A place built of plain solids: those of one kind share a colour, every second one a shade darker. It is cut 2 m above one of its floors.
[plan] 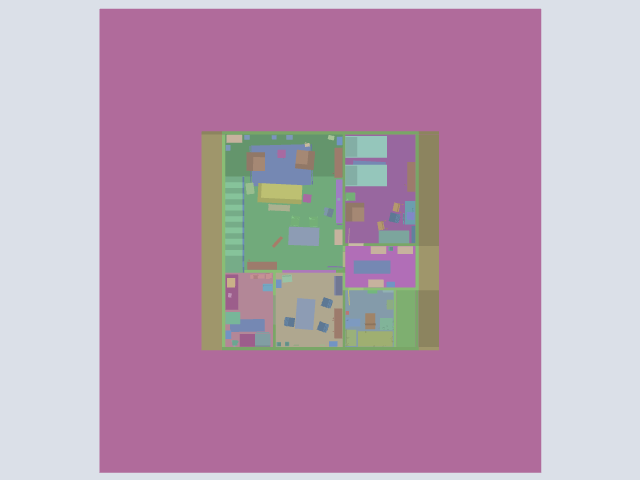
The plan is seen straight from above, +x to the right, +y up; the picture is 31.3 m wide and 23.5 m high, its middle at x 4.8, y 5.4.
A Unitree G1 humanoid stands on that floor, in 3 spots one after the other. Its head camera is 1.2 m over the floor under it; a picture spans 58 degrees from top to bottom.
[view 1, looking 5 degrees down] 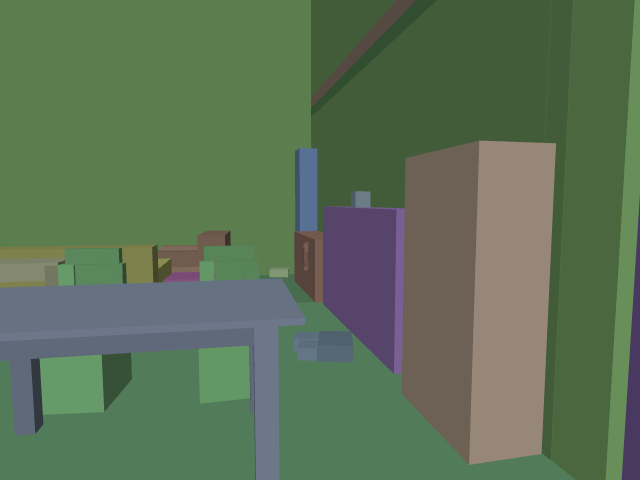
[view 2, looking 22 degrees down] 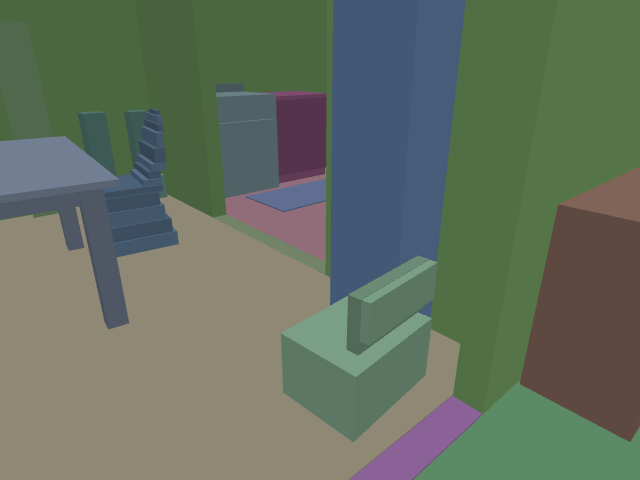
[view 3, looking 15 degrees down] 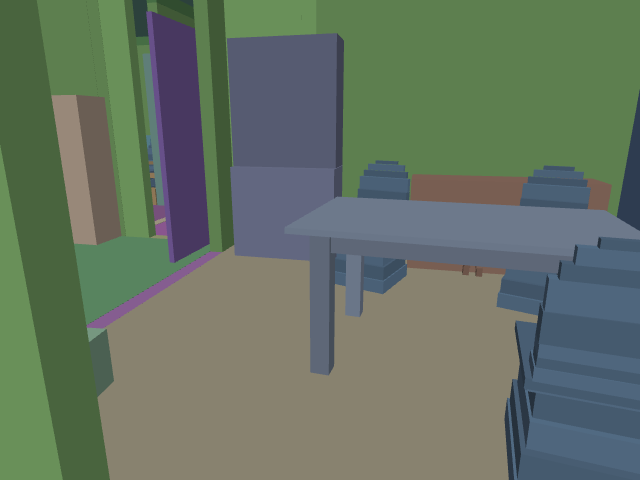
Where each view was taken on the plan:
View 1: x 4.42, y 3.48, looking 77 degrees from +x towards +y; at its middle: cube_shelf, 5.13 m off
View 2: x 4.22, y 4.47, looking -131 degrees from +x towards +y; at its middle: floor_kitchen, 3.20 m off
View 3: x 1.88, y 1.98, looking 13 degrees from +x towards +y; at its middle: dining_table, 1.97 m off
